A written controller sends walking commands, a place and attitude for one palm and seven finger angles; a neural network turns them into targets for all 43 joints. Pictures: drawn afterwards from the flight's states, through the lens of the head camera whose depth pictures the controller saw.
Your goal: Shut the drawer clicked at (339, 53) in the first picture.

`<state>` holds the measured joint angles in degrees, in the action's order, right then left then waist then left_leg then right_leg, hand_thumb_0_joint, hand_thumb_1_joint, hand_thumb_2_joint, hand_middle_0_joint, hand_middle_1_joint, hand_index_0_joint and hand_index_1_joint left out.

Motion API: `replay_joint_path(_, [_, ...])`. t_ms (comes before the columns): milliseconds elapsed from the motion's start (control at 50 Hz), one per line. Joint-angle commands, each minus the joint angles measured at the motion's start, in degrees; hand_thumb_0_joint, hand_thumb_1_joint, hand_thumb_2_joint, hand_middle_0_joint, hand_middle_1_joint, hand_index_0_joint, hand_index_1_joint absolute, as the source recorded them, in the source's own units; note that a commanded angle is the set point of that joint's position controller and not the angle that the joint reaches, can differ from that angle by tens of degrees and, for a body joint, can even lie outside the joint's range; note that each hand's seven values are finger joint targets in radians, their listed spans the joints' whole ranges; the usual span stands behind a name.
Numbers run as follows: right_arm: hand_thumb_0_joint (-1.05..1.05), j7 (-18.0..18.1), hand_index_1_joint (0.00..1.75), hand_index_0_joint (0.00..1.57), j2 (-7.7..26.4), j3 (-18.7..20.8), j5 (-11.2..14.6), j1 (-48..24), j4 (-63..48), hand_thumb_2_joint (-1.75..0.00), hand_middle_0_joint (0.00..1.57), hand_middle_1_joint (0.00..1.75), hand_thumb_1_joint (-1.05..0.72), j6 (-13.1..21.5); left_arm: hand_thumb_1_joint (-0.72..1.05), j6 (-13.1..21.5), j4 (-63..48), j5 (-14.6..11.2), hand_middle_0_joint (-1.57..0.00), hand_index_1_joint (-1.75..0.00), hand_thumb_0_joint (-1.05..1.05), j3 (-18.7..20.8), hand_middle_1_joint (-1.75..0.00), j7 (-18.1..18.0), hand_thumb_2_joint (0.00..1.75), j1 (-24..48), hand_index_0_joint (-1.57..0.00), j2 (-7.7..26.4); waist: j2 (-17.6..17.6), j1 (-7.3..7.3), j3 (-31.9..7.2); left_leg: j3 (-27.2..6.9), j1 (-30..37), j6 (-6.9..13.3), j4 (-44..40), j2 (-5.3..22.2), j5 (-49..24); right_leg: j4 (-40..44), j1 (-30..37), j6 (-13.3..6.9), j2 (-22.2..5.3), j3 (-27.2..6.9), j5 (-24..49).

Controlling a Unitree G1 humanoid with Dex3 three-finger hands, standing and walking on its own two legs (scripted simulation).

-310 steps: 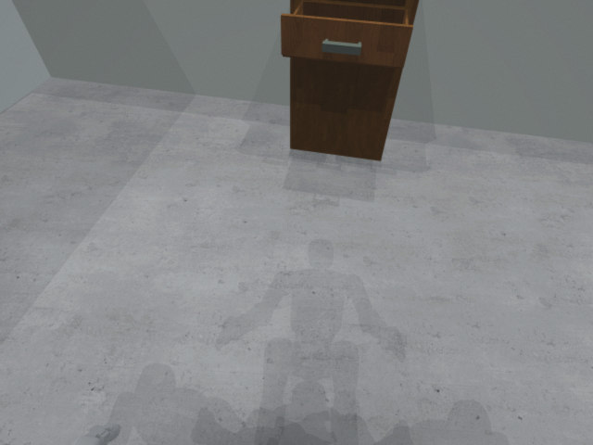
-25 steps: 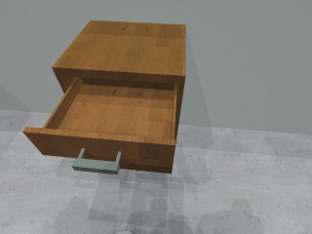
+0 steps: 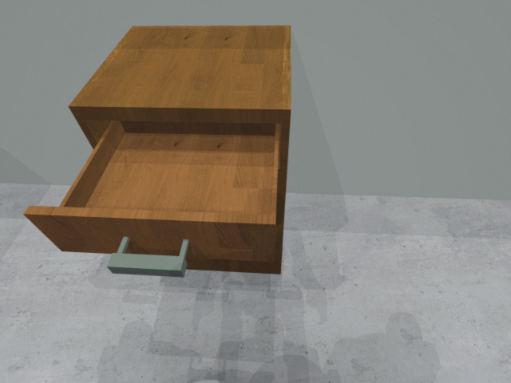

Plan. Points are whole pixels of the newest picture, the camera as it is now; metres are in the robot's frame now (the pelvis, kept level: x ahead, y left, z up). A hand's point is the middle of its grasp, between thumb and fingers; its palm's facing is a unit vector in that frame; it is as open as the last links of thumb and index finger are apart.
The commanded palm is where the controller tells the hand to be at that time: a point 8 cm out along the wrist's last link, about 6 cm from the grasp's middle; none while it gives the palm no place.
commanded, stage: come to a stop and stand still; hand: left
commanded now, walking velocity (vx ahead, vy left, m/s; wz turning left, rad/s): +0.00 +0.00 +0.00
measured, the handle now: (151, 253) +0.34 +0.23 -0.05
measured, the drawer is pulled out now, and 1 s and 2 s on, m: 0.28 0.28 0.28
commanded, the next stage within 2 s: look again from close up in 0.40 s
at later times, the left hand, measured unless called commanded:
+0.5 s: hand out of the picture -0.02 +0.16 -0.16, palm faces +0.06 -0.98 -0.18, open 7.4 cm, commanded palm none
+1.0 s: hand out of the picture +0.04 +0.23 -0.16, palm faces +0.02 -0.97 -0.23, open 7.4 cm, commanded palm none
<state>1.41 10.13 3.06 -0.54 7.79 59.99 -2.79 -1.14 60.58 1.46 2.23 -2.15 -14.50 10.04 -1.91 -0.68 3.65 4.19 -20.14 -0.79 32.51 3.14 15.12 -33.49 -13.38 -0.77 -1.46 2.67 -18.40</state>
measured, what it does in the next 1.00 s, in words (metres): steps on the spot: left foot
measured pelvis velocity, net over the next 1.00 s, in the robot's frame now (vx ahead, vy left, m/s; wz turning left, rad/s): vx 0.00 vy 0.05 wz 0.00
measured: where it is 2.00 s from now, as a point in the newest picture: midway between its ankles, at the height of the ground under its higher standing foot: outside the picture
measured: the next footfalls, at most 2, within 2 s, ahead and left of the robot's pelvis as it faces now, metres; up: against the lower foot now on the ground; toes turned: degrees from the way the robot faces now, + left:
left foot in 0.16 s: +0.04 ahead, +0.13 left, +0.00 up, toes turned +2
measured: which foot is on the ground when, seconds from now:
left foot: up 0.00-0.14, down 0.16-1.00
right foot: down 0.00-1.00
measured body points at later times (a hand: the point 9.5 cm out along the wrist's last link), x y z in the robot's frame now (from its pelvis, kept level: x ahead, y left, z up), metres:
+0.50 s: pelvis -0.02 -0.01 +0.01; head -0.01 -0.01 +0.46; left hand -0.02 +0.21 -0.15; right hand -0.05 -0.22 -0.15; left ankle +0.00 +0.13 -0.73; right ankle -0.01 -0.11 -0.73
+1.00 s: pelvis +0.00 +0.05 +0.01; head +0.00 +0.05 +0.46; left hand +0.04 +0.28 -0.15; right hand +0.06 -0.19 -0.14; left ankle +0.00 +0.13 -0.73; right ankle -0.01 -0.11 -0.73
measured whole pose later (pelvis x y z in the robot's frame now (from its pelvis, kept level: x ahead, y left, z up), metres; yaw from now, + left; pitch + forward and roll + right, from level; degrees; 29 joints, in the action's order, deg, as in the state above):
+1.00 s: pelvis +0.00 +0.05 +0.01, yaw +0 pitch -1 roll +0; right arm 1.2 10.2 0.1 -0.8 11.8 59.2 0.5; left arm 0.3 59.1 0.9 -0.2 -2.4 -13.8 10.9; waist 0.1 -0.5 1.5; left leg 2.7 -12.4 2.6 29.0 -1.4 15.3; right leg -27.8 -11.0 2.8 -3.7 1.5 -15.2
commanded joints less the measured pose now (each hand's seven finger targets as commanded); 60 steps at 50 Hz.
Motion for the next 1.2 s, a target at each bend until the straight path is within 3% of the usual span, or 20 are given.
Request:
replay_joint_path(0, [0.0, -0.5, 0.3, 0.2, 2.8, 0.2, -0.2, 2.3, -1.4, -0.9, 0.2, 0.3, -0.9, 0.5, 0.9, 1.1, -2.4, -0.1, -0.2, -0.3, 0.0, 0.4, -0.3, 0.0, 0.9, 1.6, -0.2, 8.0, 13.1, 1.64, 1.3, -4.0, 3.9, 0.4, 6.8, 0.0, 5.6, 21.1, -8.7, -7.5, -13.1, -14.5, 0.7])
replay_joint_path(40, [0.0, -0.5, 0.3, 0.2, 2.1, -0.3, -0.1, 5.5, 0.6, -0.9, 0.2, 0.3, -0.9, 1.0, 0.9, 1.3, -2.0, -0.5, -0.2, -0.3, 0.0, 0.2, -0.3, 0.2, 0.9, 1.9, -0.2, 7.7, 9.6, 2.05, 0.4, -3.5, 5.2, 0.2, 4.1, -0.3, 2.7, 18.2, -5.6, -6.3, -10.6, -10.1, 4.6])
replay_joint_path(140, [0.0, 0.4, 0.3, 0.2, 3.0, -1.7, -0.3, 8.6, 3.3, -0.9, 0.2, 0.3, -0.9, 2.4, 0.9, 1.4, 0.2, -1.2, -0.2, -0.3, 0.0, -0.4, -0.3, 0.3, 0.9, -0.3, -0.2, 5.3, 3.3, 0.61, 3.0, -7.3, 8.3, 0.5, -11.2, 2.8, -6.1, 16.7, -4.2, -1.6, -5.0, -7.4, -0.9])
replay_joint_path(160, [0.0, 0.7, 0.3, 0.2, 3.3, -1.9, -0.4, 9.5, 3.5, -0.9, 0.2, 0.3, -0.9, 2.8, 0.9, 1.6, 0.7, -1.3, -0.2, -0.3, 0.0, -0.2, -0.3, 0.5, 0.9, -1.2, -0.2, 5.2, 3.1, 0.16, 1.3, -6.9, 8.6, 0.7, -11.0, 2.8, -8.9, 16.1, -1.3, -1.3, -4.4, -7.3, 4.0])
replay_joint_path(200, [0.0, 0.6, 0.3, 0.2, 3.1, -2.0, -0.2, 8.9, 4.4, -0.9, 0.2, 0.3, -0.9, 3.1, 0.9, 1.2, 1.7, -1.4, -0.2, -0.3, 0.0, 0.0, -0.3, 0.5, 0.9, -1.1, -0.2, 5.9, -4.1, -0.45, -1.0, -7.7, 6.9, 0.6, -13.3, 3.1, -7.5, 14.9, 3.5, -0.9, -4.5, -5.7, 5.5])
replay_joint_path(360, [0.0, 0.6, 0.3, 0.2, 2.1, -1.9, -0.3, 12.4, 5.2, -0.9, 0.2, 0.3, -0.9, 2.8, 0.9, 1.4, 2.8, -1.3, -0.2, -0.3, 0.0, -0.2, -0.3, 0.5, 0.9, -1.8, -0.2, 5.0, 3.1, 0.26, 1.4, -6.0, 7.3, 0.2, -13.8, 1.6, -2.2, 18.6, 0.7, -1.0, -4.9, -6.7, -2.0])
replay_joint_path(460, [0.0, 0.7, 0.3, 0.2, 1.5, -1.9, -0.3, 13.9, 5.3, -0.9, 0.2, 0.3, -0.9, 2.9, 0.9, 1.5, 3.0, -1.2, -0.2, -0.3, 0.0, -0.2, -0.3, 0.4, 0.9, -3.3, -0.2, 3.8, 2.8, 0.64, 1.3, -5.9, 7.9, 0.4, -13.7, 1.5, -2.3, 18.5, -0.7, -1.0, -4.7, -6.6, -2.1])
replay_joint_path(480, [0.0, -0.4, 0.3, 0.2, 8.6, -0.2, -2.4, 7.1, -2.3, -0.9, 0.2, 0.3, -0.9, 2.4, 0.9, 2.8, -3.1, -0.6, -0.2, -0.3, 0.0, -1.4, -0.3, 0.3, 0.9, -1.3, -0.2, 15.4, 2.0, 2.58, 8.2, -8.1, 4.8, 2.0, -9.7, -2.0, -4.3, 13.5, -6.6, -2.7, -2.4, -7.2, -1.6])
replay_joint_path(500, [0.0, 0.1, 0.3, 0.2, 7.7, 0.9, -1.6, 7.8, -2.9, -0.9, 0.2, 0.3, -0.9, 3.2, 0.9, 2.7, -2.7, -0.6, -0.2, -0.3, 0.0, 0.2, -0.3, -0.1, 0.9, -1.9, -0.2, 11.7, -2.0, 0.85, 1.5, -6.5, 4.5, 1.5, -5.4, 1.3, 3.7, 13.9, -7.3, -3.1, -6.8, -8.9, -12.1])
replay_joint_path(520, [0.0, 0.1, 0.3, 0.2, 4.7, 0.3, -1.2, 9.4, -2.8, -0.9, 0.2, 0.3, -0.9, 3.2, 0.9, 3.0, -3.3, -0.3, -0.2, -0.3, 0.0, -0.6, -0.3, -0.3, 0.9, -2.5, -0.2, 9.9, -0.9, 1.86, -5.0, -6.1, 5.9, 1.5, -1.7, -0.2, 2.5, 15.3, -5.2, -3.7, -8.2, -11.6, -10.3])
replay_joint_path(560, [0.0, 0.0, 0.3, 0.2, 2.9, -0.1, -0.9, 12.0, -2.6, -0.9, 0.2, 0.3, -0.9, 2.9, 0.9, 3.1, -3.6, -0.3, -0.2, -0.3, 0.0, -0.8, -0.3, -0.6, 0.9, -2.4, -0.2, 8.2, 7.8, 2.51, -6.0, -4.4, 4.8, 0.8, 3.1, -1.3, 2.1, 18.1, -6.5, -4.3, -10.4, -14.0, -13.2])
replay_joint_path(600, [0.0, -0.3, 0.3, 0.2, 2.6, -0.6, -0.9, 13.1, -2.8, -0.9, 0.2, 0.3, -0.9, 3.0, 0.9, 2.7, -4.3, -0.3, -0.2, -0.3, 0.0, -1.0, -0.3, -0.7, 0.9, -1.2, -0.2, 7.3, 9.6, 3.19, -2.3, -4.3, 5.6, 1.3, 1.2, -0.5, 1.1, 17.1, -9.5, -3.8, -9.1, -11.1, -12.2])
replay_joint_path(660, [0.0, -0.2, 0.3, 0.2, 4.2, -0.8, -0.6, 11.6, -3.1, -0.9, 0.2, 0.3, -0.9, 3.9, 0.9, 2.6, -4.1, -0.4, -0.2, -0.3, 0.0, -1.1, -0.3, -0.6, 0.9, -1.8, -0.2, 6.7, 0.9, 1.99, 1.2, -7.8, 3.2, 2.0, -6.1, 1.6, -2.0, 11.0, -7.4, -1.6, -4.5, -6.1, -3.3])
replay_joint_path(720, [0.0, 0.0, 0.3, 0.2, 5.6, -1.3, -0.5, 9.8, -3.3, -0.9, 0.2, 0.3, -0.9, 4.4, 0.9, 2.4, -3.5, -0.5, -0.2, -0.3, 0.0, -1.5, -0.3, -0.6, 0.9, -4.5, -0.2, 5.7, -3.2, 0.45, -0.6, -10.0, 3.1, 3.3, -9.3, 3.6, -8.0, 7.7, -1.1, -0.4, -2.9, -3.1, 5.0])
replay_joint_path(800, [0.0, 0.1, 0.3, 0.2, 6.6, -1.4, -0.3, 8.7, -2.9, -0.9, 0.2, 0.3, -0.9, 4.7, 0.9, 2.3, -3.2, -0.6, -0.2, -0.3, 0.0, -1.6, -0.3, -0.5, 0.9, -4.6, -0.2, 5.9, -1.2, 0.04, -2.8, -9.1, 6.4, 3.3, -9.0, 3.4, -15.7, 7.3, 1.9, 0.3, -3.4, -2.7, 9.7])
replay_joint_path(1100, [0.0, -0.2, 0.3, 0.2, 7.9, -1.5, 0.1, 6.5, -1.1, -0.9, 0.2, 0.3, -0.9, 4.1, 0.9, 1.7, -1.8, -0.4, -0.2, -0.3, 0.0, -1.7, -0.3, -0.6, 0.9, -3.6, -0.2, 6.4, 0.8, 0.5, -1.8, -8.8, 10.2, 3.0, -12.9, 3.0, -13.4, 9.4, 2.8, 1.5, -4.5, -2.6, 10.3])
replay_joint_path(1120, [0.0, -0.2, 0.3, 0.2, 8.9, -1.7, 0.5, 4.8, -4.6, -0.9, 0.2, 0.3, -0.9, 4.8, 0.9, 2.6, -0.2, 0.0, -0.2, -0.3, 0.0, -1.9, -0.3, -2.5, 0.9, -7.4, -0.2, 7.1, 8.4, -0.58, -2.0, -7.5, 8.2, 2.0, -1.3, 4.5, -26.5, 9.4, 2.3, 1.1, -6.3, -5.4, 24.3])
replay_joint_path(1140, [0.0, 1.2, 0.3, 0.2, 15.4, 0.3, 2.9, 7.8, -22.3, -0.9, 0.2, 0.3, -0.9, 12.5, 0.9, 14.5, -88.8, -9.4, -0.22, -0.32, 0.0, 13.2, -0.32, -2.8, 0.9, 38.4, -0.22, 24.3, -2.1, 5.85, -31.5, -8.7, 23.2, -0.3, -7.2, -0.6, -28.6, 3.1, 3.5, -0.5, -0.1, 2.1, 23.7])
replay_joint_path(1160, [0.0, 3.5, 0.3, 0.2, 10.6, -1.7, 2.1, 2.9, -21.1, -0.9, 0.2, 0.3, -0.9, 18.0, 0.9, 11.6, -73.9, -5.3, -0.24, -0.34, 0.0, 6.9, -0.34, -3.3, 0.9, 4.5, -0.24, 16.2, -10.2, -0.46, -28.6, -9.0, 28.9, -0.8, -8.7, 2.5, -34.4, -2.3, -2.4, -0.9, 0.9, 1.8, 7.9])
replay_joint_path(1180, [0.0, 2.7, 0.3, 0.2, 8.3, -1.5, 2.6, 1.7, -19.8, -0.9, 0.2, 0.3, -0.9, 20.2, 0.9, 4.3, -64.6, -8.3, -0.26, -0.37, 0.0, -1.9, -0.37, -4.6, 0.9, -10.8, -0.26, 1.3, -11.0, 1.91, -18.4, -8.9, 18.7, -3.1, -11.2, 1.0, -27.9, -4.5, -7.7, -0.1, 1.0, 2.8, -1.5])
